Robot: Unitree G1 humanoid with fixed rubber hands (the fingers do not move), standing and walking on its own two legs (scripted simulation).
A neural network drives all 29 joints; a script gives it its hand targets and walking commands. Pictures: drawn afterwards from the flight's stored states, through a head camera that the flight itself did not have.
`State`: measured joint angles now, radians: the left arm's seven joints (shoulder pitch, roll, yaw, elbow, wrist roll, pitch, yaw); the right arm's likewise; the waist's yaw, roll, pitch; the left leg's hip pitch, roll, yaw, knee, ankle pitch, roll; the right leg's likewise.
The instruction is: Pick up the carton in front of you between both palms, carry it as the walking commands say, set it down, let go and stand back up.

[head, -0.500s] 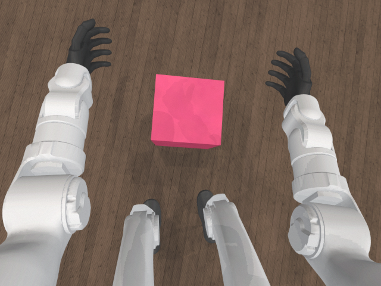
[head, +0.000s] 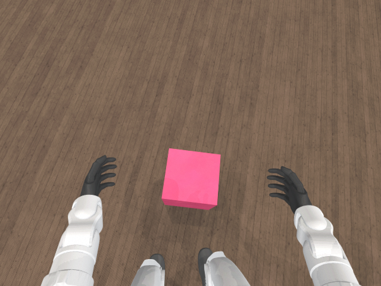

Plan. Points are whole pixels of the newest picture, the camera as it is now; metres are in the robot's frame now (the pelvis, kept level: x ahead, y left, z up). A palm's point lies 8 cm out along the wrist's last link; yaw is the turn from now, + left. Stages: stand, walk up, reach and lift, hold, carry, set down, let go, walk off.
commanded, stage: let go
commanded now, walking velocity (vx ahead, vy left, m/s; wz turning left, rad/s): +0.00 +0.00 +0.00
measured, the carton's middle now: (190, 181) +0.44 -0.05 -0.60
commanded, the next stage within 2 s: stand in 0.86 s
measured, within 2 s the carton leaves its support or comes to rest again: neither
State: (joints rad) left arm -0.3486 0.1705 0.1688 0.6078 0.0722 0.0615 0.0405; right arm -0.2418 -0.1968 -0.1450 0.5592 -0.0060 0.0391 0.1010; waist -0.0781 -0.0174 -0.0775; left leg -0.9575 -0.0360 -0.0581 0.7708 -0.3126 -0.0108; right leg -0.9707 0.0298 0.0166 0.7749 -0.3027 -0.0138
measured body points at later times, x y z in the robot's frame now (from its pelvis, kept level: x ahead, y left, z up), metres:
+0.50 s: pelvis +0.03 +0.02 +0.05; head +0.06 +0.02 +0.50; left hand +0.21 +0.25 -0.03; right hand +0.20 -0.22 -0.03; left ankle +0.01 +0.12 -0.69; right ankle +0.01 -0.11 -0.69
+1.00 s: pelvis +0.03 +0.01 +0.04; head +0.02 +0.00 +0.49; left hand +0.18 +0.27 -0.04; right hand +0.19 -0.26 -0.04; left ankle +0.01 +0.12 -0.69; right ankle +0.01 -0.11 -0.69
